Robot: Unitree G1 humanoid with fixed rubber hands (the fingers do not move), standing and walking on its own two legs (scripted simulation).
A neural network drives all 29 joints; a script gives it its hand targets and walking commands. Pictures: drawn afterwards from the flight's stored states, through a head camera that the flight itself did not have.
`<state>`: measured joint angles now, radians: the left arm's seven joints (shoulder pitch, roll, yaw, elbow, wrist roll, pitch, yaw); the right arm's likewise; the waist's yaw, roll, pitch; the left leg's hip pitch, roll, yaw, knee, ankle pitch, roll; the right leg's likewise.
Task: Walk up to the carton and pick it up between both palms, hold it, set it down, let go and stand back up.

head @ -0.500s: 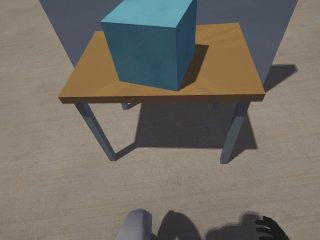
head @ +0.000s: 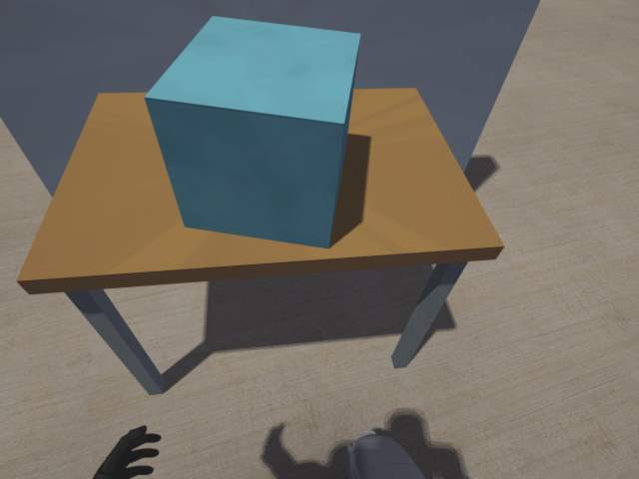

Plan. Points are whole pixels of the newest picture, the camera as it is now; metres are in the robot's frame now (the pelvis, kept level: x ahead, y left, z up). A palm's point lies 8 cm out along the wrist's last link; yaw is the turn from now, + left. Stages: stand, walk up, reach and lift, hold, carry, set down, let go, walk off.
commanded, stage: walk up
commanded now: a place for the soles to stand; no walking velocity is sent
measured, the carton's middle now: (270, 132) +0.67 +0.06 +0.04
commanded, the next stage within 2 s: none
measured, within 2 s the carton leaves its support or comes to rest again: neither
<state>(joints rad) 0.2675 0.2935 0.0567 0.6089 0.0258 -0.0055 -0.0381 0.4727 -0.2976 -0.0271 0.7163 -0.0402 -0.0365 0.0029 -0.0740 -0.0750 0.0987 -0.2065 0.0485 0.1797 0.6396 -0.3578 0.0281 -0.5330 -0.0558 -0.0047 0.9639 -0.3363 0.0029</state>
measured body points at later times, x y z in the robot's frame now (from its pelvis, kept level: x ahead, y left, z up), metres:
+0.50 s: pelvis +0.14 +0.03 -0.01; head +0.17 +0.01 +0.44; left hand +0.17 +0.32 -0.10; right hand +0.28 -0.23 -0.13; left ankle +0.26 +0.19 -0.69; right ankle +0.15 -0.12 -0.72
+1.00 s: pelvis +0.17 +0.05 -0.01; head +0.19 +0.05 +0.44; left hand +0.26 +0.33 -0.12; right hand +0.29 -0.22 -0.12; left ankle +0.25 +0.19 -0.72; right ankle +0.16 -0.06 -0.72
